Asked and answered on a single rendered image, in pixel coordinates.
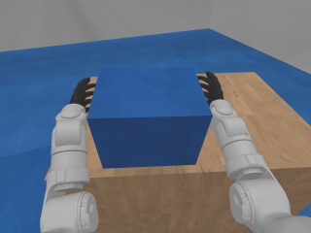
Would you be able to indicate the pedestal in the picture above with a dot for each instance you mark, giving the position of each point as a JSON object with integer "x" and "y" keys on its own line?
{"x": 195, "y": 198}

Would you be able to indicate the robot right forearm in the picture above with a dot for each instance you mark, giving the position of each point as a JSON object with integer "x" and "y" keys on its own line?
{"x": 242, "y": 161}

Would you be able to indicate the robot left upper arm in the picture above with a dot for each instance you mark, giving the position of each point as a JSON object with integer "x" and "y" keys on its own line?
{"x": 70, "y": 213}

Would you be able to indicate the robot left forearm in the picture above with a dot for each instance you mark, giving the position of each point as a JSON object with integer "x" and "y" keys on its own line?
{"x": 69, "y": 170}

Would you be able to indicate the robot right upper arm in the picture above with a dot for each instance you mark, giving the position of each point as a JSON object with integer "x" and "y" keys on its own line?
{"x": 262, "y": 205}

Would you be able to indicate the robot right hand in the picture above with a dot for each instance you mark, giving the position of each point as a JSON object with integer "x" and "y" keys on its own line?
{"x": 213, "y": 87}

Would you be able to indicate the robot left hand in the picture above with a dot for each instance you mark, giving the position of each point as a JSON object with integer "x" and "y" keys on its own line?
{"x": 80, "y": 93}

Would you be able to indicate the carton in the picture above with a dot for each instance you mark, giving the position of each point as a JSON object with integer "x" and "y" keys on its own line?
{"x": 148, "y": 117}

